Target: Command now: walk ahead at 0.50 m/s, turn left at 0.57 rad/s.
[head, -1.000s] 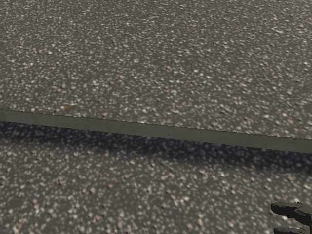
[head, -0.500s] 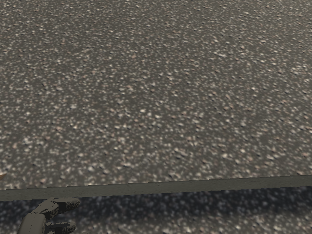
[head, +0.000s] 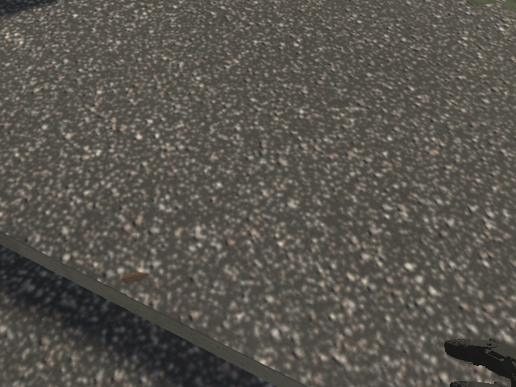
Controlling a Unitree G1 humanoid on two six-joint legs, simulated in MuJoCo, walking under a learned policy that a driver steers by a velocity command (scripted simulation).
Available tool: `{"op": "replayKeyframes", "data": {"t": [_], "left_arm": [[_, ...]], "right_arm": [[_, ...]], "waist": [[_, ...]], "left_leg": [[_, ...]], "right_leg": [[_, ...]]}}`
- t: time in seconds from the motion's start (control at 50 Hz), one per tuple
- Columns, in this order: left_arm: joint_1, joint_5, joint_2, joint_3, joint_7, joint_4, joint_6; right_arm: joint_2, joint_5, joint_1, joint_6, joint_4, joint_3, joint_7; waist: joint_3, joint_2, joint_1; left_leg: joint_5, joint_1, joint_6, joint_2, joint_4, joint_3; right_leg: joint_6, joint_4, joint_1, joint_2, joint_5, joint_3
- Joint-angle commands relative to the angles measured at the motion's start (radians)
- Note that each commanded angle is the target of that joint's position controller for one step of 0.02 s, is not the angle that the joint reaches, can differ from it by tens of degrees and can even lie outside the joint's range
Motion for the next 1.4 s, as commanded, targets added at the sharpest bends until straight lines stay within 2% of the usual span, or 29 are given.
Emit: {"op": "replayKeyframes", "data": {"t": [0.02,0.04,0.06,0.08,0.14,0.24,0.3,0.38,0.44,0.48,0.5,0.52,0.56,0.62,0.7,0.84,0.88,0.9,0.92,0.94,0.98,1.02,1.12,1.22,1.26,1.28,1.34,1.38,1.4], "left_arm": [[-0.051,0.005,0.181,0.033,0.019,-0.081,0.0],[0.059,0.055,0.026,-0.018,0.001,-0.14,-0.021],[-0.017,0.029,0.088,-0.017,-0.016,-0.141,-0.058],[-0.14,-0.014,0.148,0.001,-0.025,-0.177,-0.075],[-0.142,0.027,0.137,0.0,-0.008,-0.174,-0.073],[-0.122,0.044,0.058,-0.021,0.003,-0.17,-0.025],[-0.181,0.038,0.075,-0.015,0.002,-0.2,0.0],[-0.44,0.027,-0.007,-0.047,-0.016,-0.307,-0.013],[-0.312,0.02,0.076,-0.013,-0.015,-0.264,-0.012],[-0.072,0.032,0.151,0.023,0.003,-0.183,-0.006],[-0.036,0.031,0.184,0.024,0.008,-0.177,0.011],[-0.023,0.05,0.138,0.022,0.005,-0.197,0.042],[-0.168,0.049,0.082,0.02,0.007,-0.218,0.054],[-0.281,0.036,0.059,0.014,0.026,-0.241,0.065],[-0.225,0.031,0.087,0.031,0.047,-0.217,0.082],[-0.224,-0.013,0.138,0.047,0.023,-0.198,0.064],[-0.187,0.0,0.084,0.024,0.012,-0.176,0.04],[-0.15,0.059,-0.03,-0.024,-0.002,-0.212,0.03],[-0.088,0.029,0.042,-0.01,-0.017,-0.131,0.034],[-0.121,-0.013,0.085,0.004,-0.021,-0.138,0.044],[-0.22,-0.004,0.053,-0.002,0.001,-0.162,0.066],[-0.191,0.003,0.043,0.0,0.013,-0.16,0.087],[-0.177,0.014,-0.023,-0.019,0.026,-0.218,0.092],[-0.305,0.028,-0.079,-0.038,0.012,-0.23,0.045],[-0.249,0.032,0.013,0.004,0.015,-0.133,0.022],[-0.214,0.03,-0.075,-0.006,0.01,-0.118,0.029],[-0.324,0.042,-0.097,0.001,0.028,-0.108,0.066],[-0.379,0.031,-0.176,-0.018,0.027,-0.12,0.083],[-0.337,-0.001,-0.182,-0.02,0.014,-0.114,0.08]], "right_arm": [[-0.222,0.001,0.345,0.005,0.013,-0.102,-0.024],[-0.349,0.009,0.332,0.004,0.013,-0.122,-0.038],[-0.28,0.004,0.376,-0.009,-0.022,-0.098,-0.037],[-0.227,-0.006,0.344,-0.023,-0.011,-0.081,-0.032],[-0.153,-0.014,0.17,-0.033,-0.036,-0.055,-0.042],[-0.187,-0.022,0.148,-0.023,-0.016,-0.065,-0.069],[-0.139,-0.001,0.204,0.016,0.003,-0.048,-0.09],[-0.151,0.003,0.334,0.07,0.031,-0.056,-0.113],[-0.178,0.013,0.19,0.082,-0.017,-0.055,-0.122],[-0.131,-0.009,0.137,0.056,-0.048,-0.044,-0.108],[-0.009,-0.051,0.334,0.033,-0.017,-0.021,-0.086],[-0.113,-0.029,0.432,0.021,0.021,-0.044,-0.065],[-0.167,0.021,0.305,0.047,0.001,-0.068,-0.076],[-0.121,0.008,0.209,0.102,-0.031,-0.068,-0.086],[-0.038,-0.008,0.103,0.093,-0.092,-0.039,-0.062],[-0.092,-0.009,0.173,0.094,-0.091,-0.071,-0.04],[-0.165,-0.011,0.302,0.083,-0.066,-0.098,-0.069],[-0.256,-0.04,0.317,0.072,-0.086,-0.096,-0.09],[-0.152,-0.063,0.301,0.062,-0.095,-0.053,-0.085],[-0.142,-0.054,0.25,0.056,-0.062,-0.054,-0.072],[-0.066,-0.016,0.125,0.056,-0.049,-0.026,-0.068],[-0.087,-0.025,0.051,0.052,-0.055,-0.027,-0.071],[-0.036,-0.035,0.103,0.045,-0.011,-0.011,-0.093],[-0.013,-0.018,0.147,0.088,0.031,-0.013,-0.117],[-0.055,0.007,0.257,0.099,0.079,-0.049,-0.117],[-0.048,0.003,0.232,0.089,0.112,-0.052,-0.106],[0.042,-0.016,0.349,0.083,0.188,-0.062,-0.071],[0.088,-0.031,0.524,0.072,0.282,-0.044,-0.061],[0.036,-0.031,0.496,0.064,0.284,-0.043,-0.063]], "waist": [[-0.211,-0.053,-0.253],[-0.288,0.249,-0.128],[-0.463,0.14,-0.202],[-0.314,0.071,-0.224],[-0.115,-0.006,-0.094],[-0.096,0.033,-0.051],[-0.112,0.026,-0.078],[-0.136,0.078,-0.163],[-0.194,0.156,-0.073],[-0.29,0.084,-0.003],[-0.333,-0.21,-0.086],[-0.35,-0.152,-0.07],[-0.185,-0.181,-0.09],[-0.033,-0.202,-0.121],[-0.083,-0.212,-0.073],[-0.113,-0.171,-0.121],[-0.191,-0.042,-0.196],[-0.306,0.298,-0.146],[-0.508,0.113,-0.177],[-0.395,0.11,-0.162],[-0.154,0.032,-0.124],[-0.073,0.052,-0.075],[-0.123,0.074,-0.072],[-0.117,0.034,-0.131],[-0.202,-0.226,-0.157],[-0.164,-0.125,-0.102],[-0.108,-0.084,-0.189],[-0.084,0.114,-0.25],[-0.057,0.157,-0.207]], "left_leg": [[0.025,0.575,0.103,-0.059,-0.065,-0.035],[-0.009,0.952,0.28,0.223,-0.087,-0.558],[-0.19,1.01,0.351,0.311,-0.246,-0.865],[-0.183,0.912,0.288,0.275,-0.291,-0.726],[0.087,0.5,0.221,0.176,-0.341,-0.474],[0.63,0.289,0.201,0.101,-0.313,-0.271],[0.591,0.393,0.159,0.099,-0.252,-0.317],[0.633,0.729,0.096,0.102,-0.119,-0.444],[0.784,0.725,0.033,0.07,-0.042,-0.468],[0.4,0.321,-0.057,-0.036,0.241,-0.369],[-0.653,-0.136,-0.107,-0.204,0.485,-0.315],[-0.689,-0.192,-0.155,-0.163,0.668,-0.302],[-0.555,-0.27,-0.228,-0.08,0.824,-0.191],[-0.36,-0.148,-0.254,-0.07,0.704,-0.095],[-0.175,-0.065,-0.228,-0.033,0.396,-0.025],[-0.096,0.211,-0.108,-0.071,0.024,0.052],[0.429,0.583,-0.02,-0.038,-0.199,-0.053],[1.121,0.84,0.221,0.342,-0.109,-0.499],[1.034,0.784,0.35,0.413,-0.096,-0.542],[0.624,0.647,0.347,0.384,-0.181,-0.493],[0.238,0.431,0.193,0.241,-0.24,-0.362],[0.224,0.257,0.157,0.188,-0.286,-0.284],[0.263,0.389,0.184,0.214,-0.235,-0.306],[0.396,0.612,0.079,0.104,-0.221,-0.235],[0.476,0.573,-0.006,0.063,-0.181,-0.127],[0.422,0.555,-0.012,0.05,-0.183,-0.128],[0.345,0.468,-0.018,-0.002,-0.173,-0.029],[0.182,0.589,0.105,0.095,-0.223,-0.18],[0.054,0.497,0.156,0.116,-0.214,-0.251]], "right_leg": [[-0.078,0.555,-0.276,-0.172,0.935,0.041],[-0.008,0.929,-0.768,0.012,-0.063,0.074],[-0.015,1.066,-0.873,0.058,-0.184,0.324],[-0.035,1.051,-0.954,0.007,-0.074,0.348],[-0.024,0.829,-0.786,-0.082,0.097,0.343],[0.059,0.728,-0.655,-0.017,0.158,0.263],[0.068,0.787,-0.781,0.001,0.146,0.294],[0.052,0.462,-0.883,0.073,0.052,0.276],[0.013,0.052,-0.567,0.084,0.21,0.314],[-0.05,-0.045,0.048,-0.079,0.846,0.371],[-0.203,0.247,0.41,-0.357,1.661,0.604],[-0.282,0.287,0.284,-0.494,1.77,0.616],[-0.292,0.195,0.08,-0.387,1.33,0.515],[-0.214,0.092,-0.206,-0.214,1.07,0.305],[-0.214,0.058,-0.141,-0.215,0.995,0.22],[-0.17,0.239,-0.168,-0.227,1.084,0.164],[-0.066,0.546,-0.388,-0.128,0.775,0.113],[0.026,1.011,-0.702,0.032,-0.292,0.118],[0.052,1.228,-0.627,-0.001,-0.326,0.352],[0.048,1.266,-0.683,-0.011,-0.26,0.33],[0.039,1.204,-0.709,-0.042,-0.184,0.288],[0.036,1.212,-0.611,-0.018,-0.111,0.255],[0.029,1.112,-0.694,-0.03,-0.147,0.323],[0.04,0.243,-0.497,-0.016,-0.098,0.28],[-0.004,0.266,-0.236,0.004,0.352,0.275],[-0.028,0.234,-0.232,0.003,0.371,0.268],[-0.046,0.496,-0.19,0.037,0.438,0.2],[-0.02,1.008,-0.507,0.12,-0.28,0.19],[-0.01,1.287,-0.599,0.116,-0.334,0.233]]}}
